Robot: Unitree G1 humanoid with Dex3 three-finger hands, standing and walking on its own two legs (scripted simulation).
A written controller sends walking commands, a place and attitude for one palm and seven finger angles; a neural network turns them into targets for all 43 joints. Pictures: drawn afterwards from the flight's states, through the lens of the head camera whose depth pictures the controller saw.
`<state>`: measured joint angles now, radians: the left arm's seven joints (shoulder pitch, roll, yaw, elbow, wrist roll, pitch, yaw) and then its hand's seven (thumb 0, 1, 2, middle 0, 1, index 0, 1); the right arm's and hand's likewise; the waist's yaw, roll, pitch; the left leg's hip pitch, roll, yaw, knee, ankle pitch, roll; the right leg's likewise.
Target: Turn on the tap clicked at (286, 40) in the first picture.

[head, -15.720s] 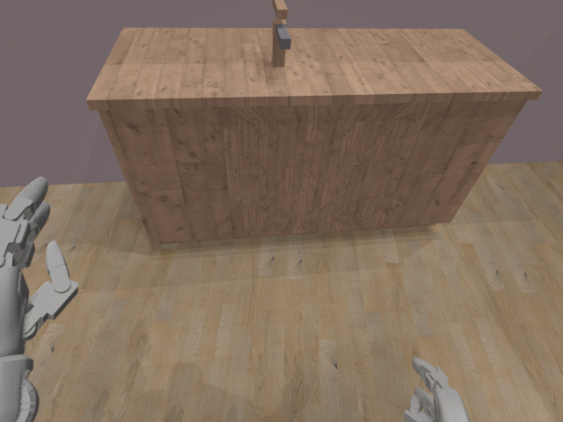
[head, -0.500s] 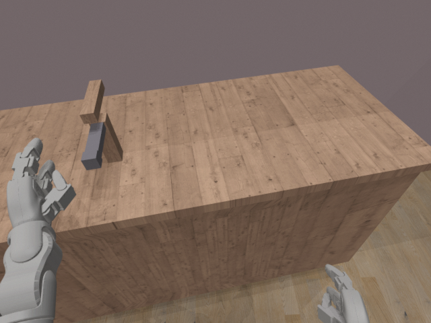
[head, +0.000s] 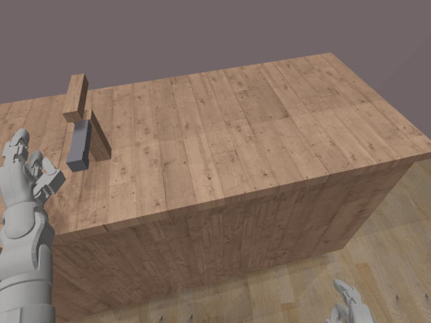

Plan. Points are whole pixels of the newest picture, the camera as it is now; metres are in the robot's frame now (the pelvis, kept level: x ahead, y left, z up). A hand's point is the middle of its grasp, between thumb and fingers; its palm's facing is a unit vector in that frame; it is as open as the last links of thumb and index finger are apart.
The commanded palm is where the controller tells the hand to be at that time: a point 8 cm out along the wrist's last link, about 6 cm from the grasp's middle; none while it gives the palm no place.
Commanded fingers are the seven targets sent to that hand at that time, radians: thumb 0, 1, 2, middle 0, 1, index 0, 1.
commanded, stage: reach beside the lever's end, fingers flat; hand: left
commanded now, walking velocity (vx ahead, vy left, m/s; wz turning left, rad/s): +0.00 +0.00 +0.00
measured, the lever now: (78, 161) +0.36 +0.29 +0.12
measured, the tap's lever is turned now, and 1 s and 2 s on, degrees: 0 4 27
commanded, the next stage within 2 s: push the lever round in 0.48 s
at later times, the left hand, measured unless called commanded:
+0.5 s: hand (59, 172) +0.34 +0.31 +0.11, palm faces +0.52 -0.85 -0.06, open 7.8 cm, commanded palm +0.29 +0.35 +0.11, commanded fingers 0.00 0.90 0.90 -0.15 -0.15 -0.15 -0.15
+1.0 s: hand (74, 171) +0.34 +0.28 +0.12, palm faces +0.52 -0.85 -0.06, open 7.8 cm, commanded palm +0.30 +0.32 +0.11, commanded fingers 0.00 0.90 0.90 -0.15 -0.15 -0.15 -0.15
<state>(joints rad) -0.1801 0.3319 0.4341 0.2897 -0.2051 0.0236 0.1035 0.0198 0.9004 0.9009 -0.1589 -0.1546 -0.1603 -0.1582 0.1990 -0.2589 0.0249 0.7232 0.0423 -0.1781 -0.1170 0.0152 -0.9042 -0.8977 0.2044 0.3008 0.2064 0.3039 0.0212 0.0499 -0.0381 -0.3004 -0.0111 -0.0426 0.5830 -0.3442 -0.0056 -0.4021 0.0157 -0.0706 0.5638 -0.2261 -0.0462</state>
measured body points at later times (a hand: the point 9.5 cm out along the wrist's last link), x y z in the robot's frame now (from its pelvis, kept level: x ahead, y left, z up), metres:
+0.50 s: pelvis +0.01 +0.02 +0.00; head +0.03 +0.00 +0.45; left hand +0.31 +0.36 +0.12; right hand +0.14 -0.24 -0.11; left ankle -0.03 +0.13 -0.73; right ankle +0.04 -0.09 -0.73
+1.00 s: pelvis +0.00 +0.01 +0.00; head +0.02 -0.01 +0.45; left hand +0.31 +0.33 +0.12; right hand +0.17 -0.23 -0.10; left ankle -0.03 +0.13 -0.73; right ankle +0.04 -0.09 -0.73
